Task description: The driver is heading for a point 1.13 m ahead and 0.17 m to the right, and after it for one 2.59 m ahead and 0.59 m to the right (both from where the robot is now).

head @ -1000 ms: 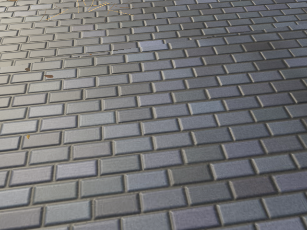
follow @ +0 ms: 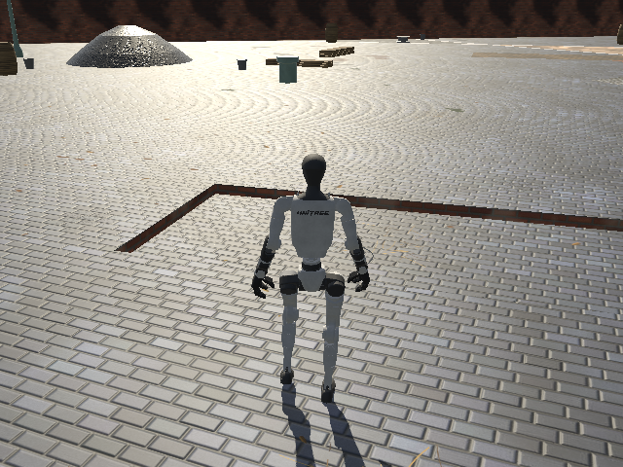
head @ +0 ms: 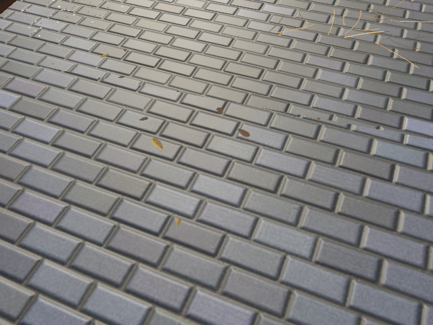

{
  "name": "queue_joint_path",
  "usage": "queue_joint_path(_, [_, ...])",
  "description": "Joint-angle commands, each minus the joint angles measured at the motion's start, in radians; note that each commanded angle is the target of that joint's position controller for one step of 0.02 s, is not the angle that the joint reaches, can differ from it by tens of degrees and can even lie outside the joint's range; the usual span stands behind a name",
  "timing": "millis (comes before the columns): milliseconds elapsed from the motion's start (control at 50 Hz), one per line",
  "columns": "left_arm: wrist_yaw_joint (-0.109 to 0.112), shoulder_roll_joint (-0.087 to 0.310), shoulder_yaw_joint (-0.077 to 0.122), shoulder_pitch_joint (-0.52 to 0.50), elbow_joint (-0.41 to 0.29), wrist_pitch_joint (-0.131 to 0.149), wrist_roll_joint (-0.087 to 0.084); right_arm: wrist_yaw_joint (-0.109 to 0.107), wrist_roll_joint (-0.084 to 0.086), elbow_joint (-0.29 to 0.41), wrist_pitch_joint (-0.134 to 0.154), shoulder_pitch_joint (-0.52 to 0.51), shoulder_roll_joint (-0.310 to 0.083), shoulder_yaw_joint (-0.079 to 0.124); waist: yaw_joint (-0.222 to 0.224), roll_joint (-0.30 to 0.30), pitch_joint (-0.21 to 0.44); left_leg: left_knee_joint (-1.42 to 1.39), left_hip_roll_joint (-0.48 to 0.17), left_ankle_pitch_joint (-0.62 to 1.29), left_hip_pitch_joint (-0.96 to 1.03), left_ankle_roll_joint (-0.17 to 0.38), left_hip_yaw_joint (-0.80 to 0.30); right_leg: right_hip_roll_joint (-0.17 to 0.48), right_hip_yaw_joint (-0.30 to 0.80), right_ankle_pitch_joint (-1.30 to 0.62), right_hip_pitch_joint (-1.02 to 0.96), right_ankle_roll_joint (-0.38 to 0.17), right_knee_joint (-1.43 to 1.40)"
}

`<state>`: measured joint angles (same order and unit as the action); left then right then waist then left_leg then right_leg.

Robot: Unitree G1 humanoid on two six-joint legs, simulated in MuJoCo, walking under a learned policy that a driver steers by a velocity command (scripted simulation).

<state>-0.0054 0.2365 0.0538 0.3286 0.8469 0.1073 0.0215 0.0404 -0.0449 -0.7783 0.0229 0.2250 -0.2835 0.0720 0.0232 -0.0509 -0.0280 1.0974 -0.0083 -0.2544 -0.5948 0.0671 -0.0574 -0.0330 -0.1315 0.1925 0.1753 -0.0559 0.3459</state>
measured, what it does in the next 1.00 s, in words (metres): walks ahead: left foot, then right foot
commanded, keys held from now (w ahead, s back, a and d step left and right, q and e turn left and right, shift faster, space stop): no key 0.26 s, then w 0.74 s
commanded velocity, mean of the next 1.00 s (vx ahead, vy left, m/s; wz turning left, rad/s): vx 0.35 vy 0.00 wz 0.08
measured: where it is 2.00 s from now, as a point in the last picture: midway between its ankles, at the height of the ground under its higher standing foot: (238, 205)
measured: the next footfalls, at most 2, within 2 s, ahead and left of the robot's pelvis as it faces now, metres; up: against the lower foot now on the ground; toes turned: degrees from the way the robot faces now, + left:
left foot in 0.22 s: +0.24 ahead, +0.10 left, +0.00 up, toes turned +3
right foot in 0.70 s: +0.28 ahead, -0.09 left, +0.00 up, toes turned -1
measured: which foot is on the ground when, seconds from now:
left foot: up 0.00-0.20, down 0.22-0.70, up 0.72-1.00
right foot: down 0.00-0.22, up 0.24-0.68, down 0.70-1.00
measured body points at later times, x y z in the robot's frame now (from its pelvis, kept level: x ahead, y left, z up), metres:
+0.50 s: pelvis +0.16 +0.03 +0.00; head +0.17 +0.03 +0.45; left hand +0.22 +0.28 -0.14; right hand +0.21 -0.23 -0.14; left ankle +0.20 +0.10 -0.74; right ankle +0.18 -0.11 -0.70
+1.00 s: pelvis +0.33 -0.02 +0.00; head +0.34 -0.03 +0.45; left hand +0.24 +0.21 -0.13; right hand +0.47 -0.25 -0.14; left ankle +0.44 +0.13 -0.68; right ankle +0.24 -0.09 -0.74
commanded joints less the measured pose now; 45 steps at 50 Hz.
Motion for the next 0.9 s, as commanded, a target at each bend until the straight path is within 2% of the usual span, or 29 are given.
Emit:
queue_joint_path(20, [-0.007, 0.071, 0.002, 0.005, -0.027, 0.024, -0.001, 0.006, 0.001, 0.048, 0.005, 0.031, 0.021, -0.017, -0.052, 0.118, -0.004, -0.124, -0.01, 0.087, -0.026, -0.021, 0.002, 0.259, 0.128, -0.635, -0.013, -0.131, -0.133])
queue_joint_path(80, [-0.007, 0.084, -0.002, 0.017, -0.005, 0.011, -0.011, 0.012, 0.01, 0.06, 0.017, -0.068, 0.051, -0.043, -0.025, 0.153, 0.02, -0.359, 0.012, 0.221, 0.126, -0.026, 0.094, 0.199, 0.026, -0.701, 0.021, -0.095, -0.105])
queue_joint_path(120, [-0.003, 0.103, -0.001, 0.061, 0.021, -0.001, -0.014, 0.009, 0.01, 0.065, 0.019, -0.11, 0.042, -0.047, -0.005, 0.155, 0.031, -0.434, 0.02, 0.235, 0.17, -0.022, 0.108, 0.217, 0.043, -0.69, -0.028, -0.089, -0.072])
queue_joint_path(160, [0.004, 0.119, 0.001, 0.077, 0.041, -0.013, -0.015, -0.002, 0.006, 0.057, 0.024, -0.104, 0.022, -0.046, -0.011, 0.16, 0.03, -0.502, 0.023, 0.198, 0.2, -0.001, 0.1, 0.241, 0.071, -0.686, -0.082, -0.081, -0.013])
queue_joint_path(180, [0.009, 0.123, 0.002, 0.079, 0.049, -0.02, -0.017, -0.009, 0.001, 0.042, 0.029, -0.074, 0.013, -0.043, -0.024, 0.154, 0.035, -0.56, 0.031, 0.197, 0.241, 0.014, 0.099, 0.24, 0.078, -0.677, -0.102, -0.072, 0.04])
queue_joint_path(200, [0.012, 0.121, 0.001, 0.086, 0.059, -0.028, -0.022, -0.016, -0.009, 0.01, 0.04, -0.003, 0.001, -0.039, -0.055, 0.119, 0.06, -0.656, 0.045, 0.256, 0.339, 0.031, 0.098, 0.213, 0.065, -0.641, -0.1, -0.052, 0.146])
queue_joint_path(220, [0.015, 0.107, -0.004, 0.124, 0.063, -0.03, -0.021, -0.023, -0.023, -0.017, 0.055, 0.07, -0.043, -0.029, -0.071, 0.059, 0.117, -0.675, -0.025, 0.484, 0.489, 0.048, 0.042, 0.172, 0.041, -0.484, -0.036, -0.023, 0.273])
queue_joint_path(240, [0.019, 0.032, -0.026, 0.203, 0.037, -0.029, -0.029, -0.032, -0.038, -0.026, 0.06, 0.161, -0.107, -0.016, -0.064, -0.105, 0.256, -0.558, -0.297, 1.023, 0.768, 0.139, -0.194, 0.114, -0.004, 0.004, 0.167, 0.013, 0.508])
queue_joint_path(260, [0.02, 0.011, -0.033, 0.259, 0.066, -0.054, -0.054, -0.041, 0.023, -0.041, 0.051, 0.191, -0.085, -0.016, -0.077, -0.168, 0.397, -0.581, -0.415, 1.159, 0.817, 0.285, -0.355, 0.017, 0.069, 0.468, 0.224, 0.027, 0.69])
queue_joint_path(280, [0.02, 0.083, -0.009, 0.198, 0.063, -0.075, -0.028, -0.04, 0.053, -0.051, 0.034, 0.194, -0.092, -0.008, -0.08, -0.083, 0.341, -0.647, -0.359, 0.86, 0.763, 0.279, -0.327, 0.031, 0.12, 0.482, 0.294, 0.025, 0.758])
queue_joint_path(300, [0.012, 0.089, -0.004, 0.126, 0.045, -0.08, -0.004, -0.043, 0.05, -0.051, 0.023, 0.14, -0.086, -0.008, -0.068, -0.061, 0.219, -0.734, -0.317, 0.511, 0.669, 0.247, -0.312, 0.046, 0.121, 0.428, 0.361, 0.02, 0.772])
queue_joint_path(320, [0.005, 0.078, -0.003, 0.076, 0.041, -0.083, 0.009, -0.044, 0.042, -0.048, 0.017, 0.088, -0.061, -0.014, -0.05, -0.03, 0.128, -0.818, -0.278, 0.217, 0.564, 0.206, -0.293, 0.077, 0.132, 0.347, 0.375, 0.015, 0.728])
queue_joint_path(340, [-0.002, 0.071, -0.002, 0.053, 0.038, -0.089, 0.017, -0.047, 0.04, -0.043, 0.014, 0.044, -0.044, -0.017, -0.028, -0.037, 0.065, -0.896, -0.242, 0.015, 0.453, 0.173, -0.264, 0.096, 0.132, 0.276, 0.339, 0.017, 0.678])
queue_joint_path(360, [-0.007, 0.054, -0.004, 0.065, 0.049, -0.094, 0.02, -0.046, 0.034, -0.043, 0.014, 0.018, -0.038, -0.016, -0.01, -0.056, 0.046, -0.941, -0.215, -0.066, 0.38, 0.155, -0.242, 0.09, 0.117, 0.227, 0.29, 0.02, 0.663])
queue_joint_path(400, [-0.014, 0.037, -0.002, 0.077, 0.064, -0.095, 0.018, -0.043, 0.031, -0.058, 0.027, 0.023, -0.032, -0.011, 0.005, -0.037, 0.052, -0.973, -0.191, -0.089, 0.339, 0.153, -0.206, 0.084, 0.108, 0.175, 0.253, 0.02, 0.641])
queue_joint_path(460, [-0.015, 0.03, 0.0, 0.013, 0.05, -0.089, 0.017, -0.042, 0.031, -0.093, 0.041, 0.063, -0.041, -0.002, -0.002, -0.043, 0.026, -1.008, -0.192, -0.161, 0.332, 0.161, -0.189, 0.095, 0.105, 0.13, 0.282, 0.024, 0.546])
queue_joint_path(520, [-0.016, 0.03, -0.001, -0.053, 0.032, -0.085, 0.014, -0.041, 0.032, -0.118, 0.042, 0.096, -0.058, 0.008, -0.019, -0.051, 0.012, -1.025, -0.201, -0.213, 0.328, 0.163, -0.181, 0.092, 0.092, 0.102, 0.277, 0.03, 0.441])
queue_joint_path(600, [-0.015, 0.034, -0.002, -0.08, 0.022, -0.077, 0.009, -0.037, 0.033, -0.139, 0.038, 0.111, -0.086, 0.019, -0.027, -0.046, 0.004, -1.003, -0.211, -0.275, 0.286, 0.163, -0.172, 0.066, 0.063, 0.131, 0.182, 0.019, 0.31])
queue_joint_path(620, [-0.013, 0.034, -0.002, -0.07, 0.023, -0.074, 0.007, -0.036, 0.034, -0.143, 0.036, 0.108, -0.092, 0.021, -0.021, -0.039, 0.001, -0.988, -0.212, -0.298, 0.266, 0.161, -0.172, 0.057, 0.052, 0.132, 0.14, 0.011, 0.267])
queue_joint_path(660, [-0.005, 0.024, -0.002, 0.009, 0.052, -0.062, 0.007, -0.037, 0.041, -0.145, 0.03, 0.081, -0.093, 0.024, 0.025, 0.002, -0.006, -0.909, -0.18, -0.364, 0.169, 0.138, -0.143, 0.027, 0.025, 0.099, -0.027, -0.006, 0.134])
queue_joint_path(680, [0.002, 0.035, 0.003, 0.09, 0.081, -0.052, 0.007, -0.039, 0.036, -0.141, 0.029, 0.066, -0.064, 0.017, 0.055, 0.042, -0.004, -0.811, -0.135, -0.396, 0.088, 0.115, -0.111, 0.032, 0.055, 0.154, -0.143, -0.017, 0.069])
queue_joint_path(700, [0.013, 0.09, 0.014, 0.196, 0.106, -0.039, 0.015, -0.038, 0.029, -0.114, 0.032, 0.02, 0.005, -0.002, 0.092, 0.19, -0.009, -0.567, -0.051, -0.343, -0.039, 0.07, -0.014, 0.203, 0.295, 0.352, -0.239, -0.045, -0.092])
queue_joint_path(720, [0.018, 0.191, 0.034, 0.22, 0.098, -0.035, 0.005, -0.028, 0.032, -0.084, 0.043, 0.018, 0.08, -0.022, 0.077, 0.344, -0.023, -0.305, 0.067, -0.27, -0.223, 0.027, 0.128, 0.421, 0.66, 0.631, -0.301, -0.111, -0.273])
queue_joint_path(740, [0.02, 0.185, 0.038, 0.176, 0.1, -0.041, 0.004, -0.023, 0.002, -0.08, 0.046, -0.004, -0.01, -0.004, 0.051, 0.223, -0.092, -0.207, 0.014, -0.187, -0.257, 0.035, 0.057, 0.459, 0.73, 0.682, -0.179, -0.167, -0.302])
queue_joint_path(760, [0.013, 0.136, 0.027, 0.096, 0.08, -0.037, -0.003, -0.009, 0.004, -0.088, 0.047, -0.001, -0.035, 0.006, -0.001, 0.162, -0.106, -0.179, -0.024, -0.087, -0.219, 0.03, 0.023, 0.397, 0.653, 0.598, -0.127, -0.152, -0.29])
queue_joint_path(780, [0.005, 0.107, 0.021, 0.058, 0.071, -0.03, -0.009, -0.001, 0.009, -0.105, 0.048, 0.019, -0.034, 0.007, -0.025, 0.144, -0.085, -0.178, -0.034, -0.03, -0.182, 0.016, 0.026, 0.344, 0.555, 0.479, -0.119, -0.121, -0.29])
queue_joint_path(820, [0.007, 0.077, 0.014, 0.063, 0.075, -0.012, -0.014, 0.006, 0.0, -0.131, 0.042, 0.027, -0.017, 0.005, -0.031, 0.14, -0.046, -0.144, -0.045, 0.066, -0.135, -0.012, 0.062, 0.267, 0.391, 0.227, -0.135, -0.091, -0.279])
queue_joint_path(860, [0.006, 0.056, 0.009, 0.125, 0.108, -0.003, -0.014, 0.006, 0.0, -0.128, 0.033, -0.01, 0.013, -0.002, -0.023, 0.13, -0.038, -0.127, -0.053, 0.124, -0.154, -0.025, 0.08, 0.24, 0.316, 0.053, -0.158, -0.095, -0.257])
queue_joint_path(900, [0.007, 0.047, 0.006, 0.177, 0.131, -0.001, -0.013, 0.003, 0.003, -0.111, 0.026, -0.08, 0.025, -0.007, -0.003, 0.129, -0.049, -0.15, -0.062, 0.159, -0.187, -0.041, 0.096, 0.233, 0.28, -0.067, -0.174, -0.109, -0.246])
